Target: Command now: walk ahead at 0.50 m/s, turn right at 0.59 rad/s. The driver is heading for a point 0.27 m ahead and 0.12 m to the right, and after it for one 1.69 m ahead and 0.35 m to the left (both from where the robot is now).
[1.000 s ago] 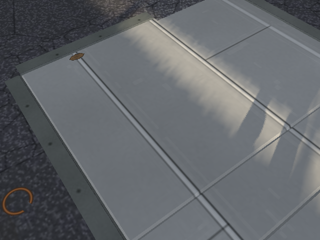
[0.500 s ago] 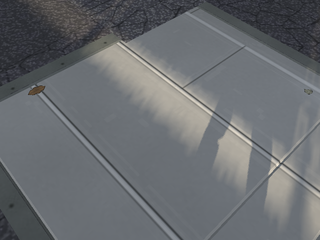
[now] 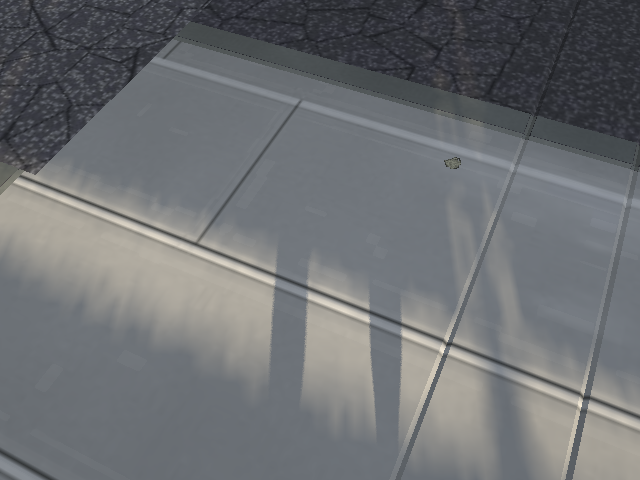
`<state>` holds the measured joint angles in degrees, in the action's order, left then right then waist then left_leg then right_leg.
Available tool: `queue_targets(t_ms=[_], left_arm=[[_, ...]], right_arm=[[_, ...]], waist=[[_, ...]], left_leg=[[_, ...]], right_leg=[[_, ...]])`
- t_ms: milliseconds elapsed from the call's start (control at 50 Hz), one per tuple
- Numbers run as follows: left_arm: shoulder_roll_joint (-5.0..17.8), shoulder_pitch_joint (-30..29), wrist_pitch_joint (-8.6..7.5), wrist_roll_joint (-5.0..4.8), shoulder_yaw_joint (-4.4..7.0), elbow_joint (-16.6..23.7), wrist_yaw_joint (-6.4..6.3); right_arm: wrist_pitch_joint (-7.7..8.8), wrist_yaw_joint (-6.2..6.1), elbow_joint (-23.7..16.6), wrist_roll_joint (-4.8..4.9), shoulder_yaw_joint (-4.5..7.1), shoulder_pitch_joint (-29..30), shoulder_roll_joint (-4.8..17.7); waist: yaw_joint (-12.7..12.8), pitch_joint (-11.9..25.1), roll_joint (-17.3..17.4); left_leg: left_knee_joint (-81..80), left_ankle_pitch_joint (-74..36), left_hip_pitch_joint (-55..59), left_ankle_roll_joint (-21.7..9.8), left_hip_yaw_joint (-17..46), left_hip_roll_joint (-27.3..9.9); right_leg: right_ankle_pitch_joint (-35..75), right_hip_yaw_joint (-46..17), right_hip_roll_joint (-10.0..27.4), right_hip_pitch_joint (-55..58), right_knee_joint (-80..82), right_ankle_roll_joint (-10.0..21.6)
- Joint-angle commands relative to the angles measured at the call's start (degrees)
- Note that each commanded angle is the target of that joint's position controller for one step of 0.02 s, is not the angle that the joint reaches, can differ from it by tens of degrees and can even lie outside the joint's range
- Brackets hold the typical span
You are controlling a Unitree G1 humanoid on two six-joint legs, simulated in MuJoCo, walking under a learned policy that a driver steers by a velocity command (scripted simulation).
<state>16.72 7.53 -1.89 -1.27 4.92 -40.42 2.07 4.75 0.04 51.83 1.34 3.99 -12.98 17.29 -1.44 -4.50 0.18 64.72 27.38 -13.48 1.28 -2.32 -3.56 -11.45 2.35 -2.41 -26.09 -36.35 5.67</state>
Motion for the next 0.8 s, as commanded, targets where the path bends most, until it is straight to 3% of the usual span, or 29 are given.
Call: queue_targets(t_ms=[20,40,60,100,140,220,300,360,380,400,420,440,460,480,500,520,540,580,660,740,800], left_arm=[[8.3,9.1,-1.75,0.33,2.29,1.4,-0.47],[6.5,6.1,-1.86,0.84,1.59,2.4,-0.7],[6.3,5.0,-1.88,1.24,1.37,3.0,-0.91],[7.4,5.7,-2.13,0.75,1.58,2.8,-1.52],[9.0,7.5,-2.13,0.52,2.04,2.2,-2.4],[9.3,10.4,-1.62,0.28,2.23,1.2,-3.09],[8.6,13.7,-1.2,-0.2,2.18,-0.5,-3.14],[8.5,13.5,-0.5,0.04,2.26,-0.6,-3.55],[7.4,12.9,-0.32,0.3,1.81,-0.6,-3.58],[4.8,13.4,-0.42,0.71,0.86,-0.5,-3.39],[2.4,14.8,-0.49,1.79,-0.28,0.3,-3.4],[-0.1,24.0,-1.23,-0.46,-0.85,0.5,-3.18],[5.5,21.9,-1.57,-0.82,-0.27,-0.7,-3.3],[8.0,14.3,-1.82,-0.49,0.31,0.5,-3.05],[7.6,9.5,-2.23,0.42,0.15,1.6,-3.18],[7.1,6.6,-2.85,1.37,0.25,2.6,-3.16],[6.2,6.4,-3.21,1.74,0.24,3.0,-2.99],[4.1,6.6,-3.49,1.84,-0.23,3.5,-2.71],[1.3,-0.6,-3.83,1.66,-1.69,5.5,-2.19],[2.9,-5.5,-4.26,1.22,-1.31,6.7,-1.7],[4.7,-3.1,-4.38,1.43,-0.3,6.3,-1.81]], right_arm=[[4.16,0.1,-7.1,-0.26,0.78,5.5,6.7],[3.61,-0.03,-6.6,-1.06,1.32,4.5,7.6],[2.78,0.13,-6.5,-1.24,1.52,3.7,7.6],[1.58,0.1,-6.9,-1.96,1.32,4.1,6.0],[1.1,-0.06,-8.4,-2.34,0.78,8.0,4.4],[1.38,0.65,-10.8,-1.72,-0.19,15.8,2.6],[2.0,1.34,-12.8,-0.9,0.16,18.9,4.5],[2.9,1.65,-12.5,-0.8,0.92,16.0,6.5],[3.18,1.62,-10.9,-1.02,1.36,11.2,7.0],[3.53,1.47,-9.4,-1.92,2.1,4.9,8.8],[3.44,1.3,-8.4,-2.54,2.63,-4.0,11.5],[2.57,1.99,-4.9,-2.46,3.98,-8.8,15.6],[2.49,2.47,-5.9,-0.32,2.46,-7.3,9.5],[2.11,2.34,-6.8,-0.06,1.56,-3.6,6.5],[1.64,2.29,-7.7,-0.85,1.19,-0.9,6.2],[1.28,2.17,-7.8,-1.15,0.98,0.4,5.7],[1.26,1.95,-8.0,-1.58,0.58,0.6,5.2],[1.14,1.56,-7.5,-1.01,0.47,-0.7,5.0],[0.31,0.11,-7.1,0.04,1.73,-2.7,8.9],[-1.46,-0.55,-6.1,0.18,2.02,-6.6,9.2],[-2.75,-1.32,-7.1,0.57,2.13,-6.0,8.8]], waist=[[4.4,10.3,-1.3],[2.2,8.9,-1.9],[1.1,8.2,-2.6],[0.5,7.1,-1.5],[1.3,5.2,-1.5],[4.4,3.1,-3.9],[5.5,3.0,-4.9],[3.6,3.9,-7.2],[1.2,5.6,-7.8],[-1.2,10.6,-7.0],[-3.9,18.8,-0.2],[0.4,22.2,21.9],[-1.5,17.6,13.9],[-2.4,10.5,8.2],[-1.9,7.6,3.3],[-1.2,4.8,2.3],[0.0,5.1,3.4],[0.9,6.3,5.5],[-0.5,5.1,5.2],[-1.8,4.6,5.7],[1.1,6.6,6.3]], left_leg=[[5.7,-5.5,-30.2,-2.2,7.0,-2.3],[1.7,-7.7,-25.7,-1.9,7.5,-3.6],[-0.4,-8.9,-22.9,-1.5,7.5,-3.8],[-5.8,-11.0,-21.3,0.3,6.4,-3.2],[-13.5,-17.5,-22.0,2.0,5.7,-2.1],[-29.9,-32.1,-16.8,2.5,5.0,1.5],[-35.8,-32.2,-14.9,1.3,6.9,2.6],[-37.7,-24.7,-11.1,-0.6,6.8,3.2],[-39.5,-25.2,-6.3,-2.0,4.9,3.4],[-38.9,-25.4,3.6,-4.5,6.1,1.0],[-37.6,-23.5,17.7,-8.4,17.0,-8.0],[-45.7,-8.8,32.1,-18.3,45.6,-17.9],[-48.9,3.6,30.8,-17.7,49.8,-17.2],[-49.2,1.7,24.3,-15.5,40.6,-14.8],[-49.8,-4.8,17.9,-14.6,34.9,-12.3],[-50.5,-12.0,13.0,-15.0,31.2,-10.6],[-51.1,-17.7,10.2,-14.7,28.5,-8.8],[-51.9,-23.7,8.5,-15.5,25.6,-7.3],[-53.8,-25.0,2.0,-14.9,20.2,-5.5],[-49.4,-34.4,0.9,-12.1,18.7,-3.9],[-42.4,-32.7,1.2,-8.6,21.2,-2.7]], right_leg=[[1.4,-30.8,16.3,31.3,20.4,12.4],[7.0,-26.8,14.6,25.3,21.3,11.4],[9.6,-25.5,13.9,21.7,22.6,11.3],[14.2,-22.5,12.9,17.4,23.9,11.7],[14.6,-19.6,11.3,14.9,24.7,11.0],[7.5,-16.5,7.8,11.0,24.3,7.3],[4.0,-21.2,9.7,15.3,20.0,6.1],[6.7,-25.4,11.1,19.2,14.4,5.1],[10.7,-24.1,10.2,20.0,11.2,4.2],[14.8,-21.1,7.4,18.7,2.9,2.5],[5.1,-16.1,3.4,11.5,-13.5,0.1],[-21.0,-11.0,-4.4,-9.2,-31.2,-4.1],[-21.6,-14.3,-1.0,-16.3,-37.1,-4.2],[-16.1,-12.4,1.7,-18.4,-37.4,-4.0],[-12.2,-9.7,3.7,-16.9,-35.4,-3.9],[-9.7,-8.9,5.2,-16.3,-31.6,-4.0],[-8.0,-8.7,6.4,-13.2,-28.3,-4.1],[-8.7,-7.4,6.6,-10.4,-21.6,-5.1],[0.3,-5.0,4.8,-4.2,-4.5,-7.2],[10.0,-5.0,1.0,2.6,4.7,-8.1],[13.4,-6.0,0.5,10.4,10.9,-6.4]])
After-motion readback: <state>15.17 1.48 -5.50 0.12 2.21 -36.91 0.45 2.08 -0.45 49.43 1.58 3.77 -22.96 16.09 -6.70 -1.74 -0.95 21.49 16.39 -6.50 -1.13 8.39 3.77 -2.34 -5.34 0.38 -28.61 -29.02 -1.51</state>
